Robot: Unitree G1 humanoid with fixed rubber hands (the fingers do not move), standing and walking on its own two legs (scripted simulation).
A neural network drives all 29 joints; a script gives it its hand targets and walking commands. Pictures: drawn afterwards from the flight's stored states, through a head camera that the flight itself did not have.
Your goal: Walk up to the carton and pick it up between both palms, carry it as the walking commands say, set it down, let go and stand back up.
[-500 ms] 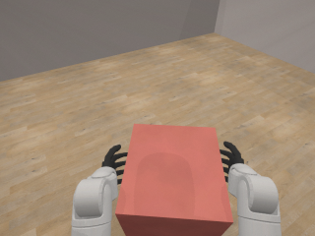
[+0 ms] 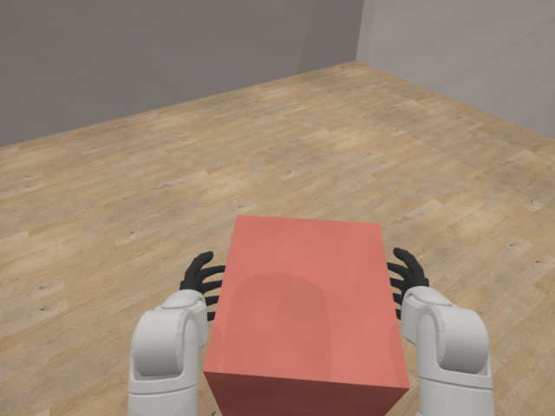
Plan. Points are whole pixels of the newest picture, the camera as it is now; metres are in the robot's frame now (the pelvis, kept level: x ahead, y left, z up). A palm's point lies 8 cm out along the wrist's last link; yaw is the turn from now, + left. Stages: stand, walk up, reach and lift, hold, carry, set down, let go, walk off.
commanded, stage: carry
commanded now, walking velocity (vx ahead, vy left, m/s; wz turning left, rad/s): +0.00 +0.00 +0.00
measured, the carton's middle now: (300, 330) +0.27 -0.01 +0.02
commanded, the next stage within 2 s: none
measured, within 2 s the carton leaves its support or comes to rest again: neither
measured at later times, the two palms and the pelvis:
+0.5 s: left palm (181, 326) +0.24 +0.15 +0.07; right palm (399, 307) +0.27 -0.14 +0.08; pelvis -0.01 +0.00 -0.01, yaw +2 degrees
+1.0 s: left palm (162, 311) +0.26 +0.18 +0.08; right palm (379, 304) +0.27 -0.11 +0.08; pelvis +0.00 +0.03 -0.01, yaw +1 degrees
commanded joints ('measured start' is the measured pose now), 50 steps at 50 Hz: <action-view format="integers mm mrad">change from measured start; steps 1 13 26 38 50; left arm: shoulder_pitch -708 -699 -654 -687 -691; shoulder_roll -884 -935 -883 -908 -912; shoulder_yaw -676 -640 -736 -683 -680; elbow -146 -144 -237 -103 -157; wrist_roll -417 -438 -475 -460 -456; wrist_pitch -67 -114 -75 -55 -68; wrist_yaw -244 -236 -229 -243 -233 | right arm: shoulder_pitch -581 -655 -449 -569 -566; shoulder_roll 958 1000 936 951 973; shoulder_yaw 748 820 753 750 755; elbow -143 -208 -191 -148 -164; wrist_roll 435 483 429 443 455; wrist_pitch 19 -12 13 39 34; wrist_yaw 285 265 274 283 285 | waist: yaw -8 28 17 17 14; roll -56 -121 95 63 76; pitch -325 -363 -458 -348 -397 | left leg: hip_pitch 135 -183 53 -13 67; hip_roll -68 10 93 107 109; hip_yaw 136 -82 -157 -200 -187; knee -52 450 -20 -103 -78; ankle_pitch -170 -49 183 61 228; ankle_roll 24 -32 17 34 28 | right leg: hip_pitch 81 66 156 106 104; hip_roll -121 -306 -143 -141 -156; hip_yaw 85 521 225 208 212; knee -253 -165 109 119 145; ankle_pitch -427 -574 -59 -154 -111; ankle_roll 218 -123 -121 -96 -94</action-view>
